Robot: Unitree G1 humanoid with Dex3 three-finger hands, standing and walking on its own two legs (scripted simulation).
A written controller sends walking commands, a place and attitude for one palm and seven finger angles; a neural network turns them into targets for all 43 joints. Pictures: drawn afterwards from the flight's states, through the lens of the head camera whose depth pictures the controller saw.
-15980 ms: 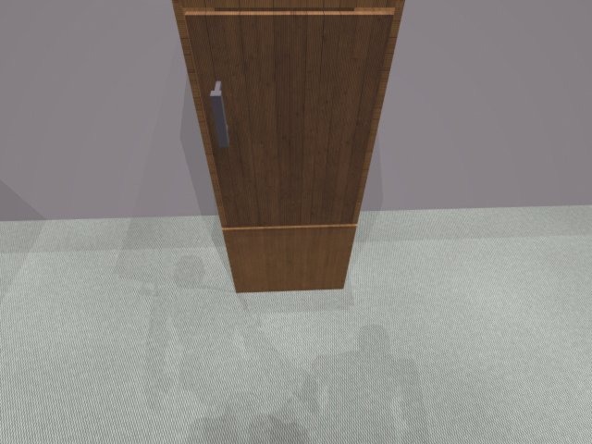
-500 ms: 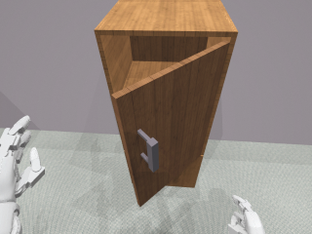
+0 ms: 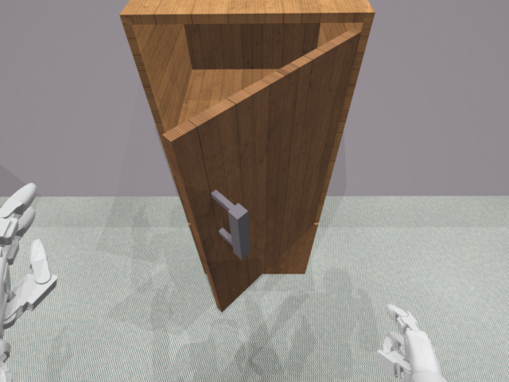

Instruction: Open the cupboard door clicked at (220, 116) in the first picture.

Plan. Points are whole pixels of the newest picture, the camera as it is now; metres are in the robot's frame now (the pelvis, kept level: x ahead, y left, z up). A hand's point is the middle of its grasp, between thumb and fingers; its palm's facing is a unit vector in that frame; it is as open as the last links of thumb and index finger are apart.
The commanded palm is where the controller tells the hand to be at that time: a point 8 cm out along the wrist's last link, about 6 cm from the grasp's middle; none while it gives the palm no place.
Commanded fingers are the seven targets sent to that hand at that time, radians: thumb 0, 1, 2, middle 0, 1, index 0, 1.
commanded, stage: step back with the hand held close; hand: left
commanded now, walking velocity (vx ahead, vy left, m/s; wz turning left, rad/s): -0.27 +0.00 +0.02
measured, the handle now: (230, 225) +0.34 +0.07 +0.06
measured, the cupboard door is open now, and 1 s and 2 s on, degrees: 45 45 45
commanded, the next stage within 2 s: stop stepping back and stand still in 0.74 s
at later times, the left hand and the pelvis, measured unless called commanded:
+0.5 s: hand out of the picture +0.09 +0.28 +0.15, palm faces +0.49 -0.75 -0.45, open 7.4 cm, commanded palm +0.03 +0.32 +0.17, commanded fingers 0.00 0.90 0.90 -0.20 -0.30 -0.20 -0.30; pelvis -0.09 +0.01 -0.02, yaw +2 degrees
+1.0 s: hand out of the picture +0.00 +0.24 +0.16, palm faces +0.38 -0.79 -0.47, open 7.4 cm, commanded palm -0.06 +0.28 +0.17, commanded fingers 0.00 0.90 0.90 -0.20 -0.30 -0.20 -0.30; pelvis -0.20 -0.01 -0.01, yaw -1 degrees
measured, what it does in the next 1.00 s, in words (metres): walks backwards: right foot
